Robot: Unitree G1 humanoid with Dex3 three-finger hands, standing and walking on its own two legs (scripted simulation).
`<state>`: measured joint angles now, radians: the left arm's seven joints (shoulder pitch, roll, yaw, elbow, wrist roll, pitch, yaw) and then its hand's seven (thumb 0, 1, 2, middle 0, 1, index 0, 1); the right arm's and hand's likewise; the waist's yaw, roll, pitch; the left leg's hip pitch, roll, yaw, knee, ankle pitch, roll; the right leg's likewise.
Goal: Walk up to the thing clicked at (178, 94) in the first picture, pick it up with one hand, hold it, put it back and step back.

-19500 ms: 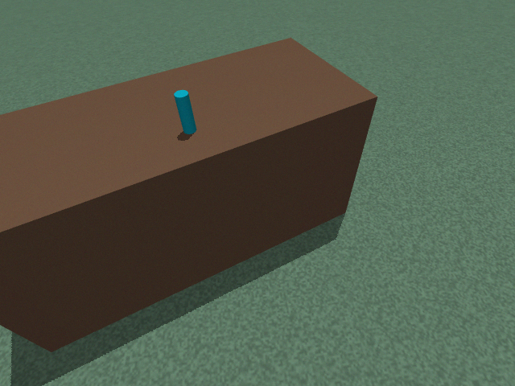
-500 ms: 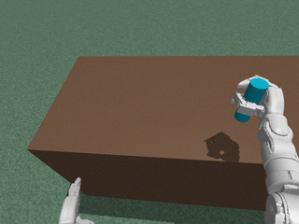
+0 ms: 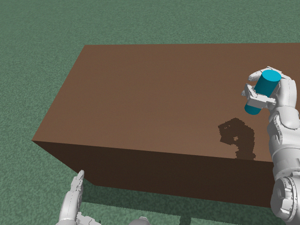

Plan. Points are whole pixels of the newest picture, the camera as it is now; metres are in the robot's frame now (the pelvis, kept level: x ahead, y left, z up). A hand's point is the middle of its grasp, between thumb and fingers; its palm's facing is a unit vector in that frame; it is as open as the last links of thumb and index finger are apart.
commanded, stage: lower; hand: right
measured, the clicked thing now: (260, 94) +0.46 -0.20 +0.07
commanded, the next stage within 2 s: loosen in 1.12 s
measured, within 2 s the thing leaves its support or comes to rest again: rests again in 0.94 s
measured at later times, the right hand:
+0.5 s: hand (250, 100) +0.48 -0.19 +0.02, palm faces +0.15 +0.99 +0.02, open 5.1 cm
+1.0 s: hand (245, 106) +0.48 -0.19 -0.01, palm faces +0.16 +0.99 +0.01, open 5.1 cm
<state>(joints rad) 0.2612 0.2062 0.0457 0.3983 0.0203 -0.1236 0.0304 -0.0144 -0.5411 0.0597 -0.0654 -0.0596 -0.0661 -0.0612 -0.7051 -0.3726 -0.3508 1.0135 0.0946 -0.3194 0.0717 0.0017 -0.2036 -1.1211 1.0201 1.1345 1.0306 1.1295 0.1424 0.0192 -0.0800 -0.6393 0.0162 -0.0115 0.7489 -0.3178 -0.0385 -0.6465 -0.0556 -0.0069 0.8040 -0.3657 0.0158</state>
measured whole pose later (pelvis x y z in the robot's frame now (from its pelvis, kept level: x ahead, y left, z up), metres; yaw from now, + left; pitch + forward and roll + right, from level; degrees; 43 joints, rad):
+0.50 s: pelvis -0.01 +0.00 -0.03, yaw +0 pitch +18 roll +2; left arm 0.33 0.22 0.05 0.20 0.04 -0.10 0.01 -0.01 -0.55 0.07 -0.06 -0.06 -0.06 -0.06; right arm -0.75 -0.42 -0.41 1.07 0.06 -0.39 0.08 0.00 -0.21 -1.12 1.02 1.14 1.03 1.14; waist 0.19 0.03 -0.11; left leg -0.86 0.01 0.00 0.94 -0.39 -0.04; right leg -0.88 -0.06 0.01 1.00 -0.44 0.02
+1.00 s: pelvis -0.01 +0.00 -0.05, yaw +0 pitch +21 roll +3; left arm 0.35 0.23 0.05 0.07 0.06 -0.05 -0.01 -0.01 -0.55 0.06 -0.06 -0.05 -0.06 -0.06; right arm -0.75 -0.44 -0.45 1.09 0.03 -0.42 0.08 0.00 -0.20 -1.12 1.02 1.13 1.03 1.14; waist 0.22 0.02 -0.13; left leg -0.98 0.00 0.01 1.05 -0.43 -0.03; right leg -1.00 -0.07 0.03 1.12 -0.48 0.02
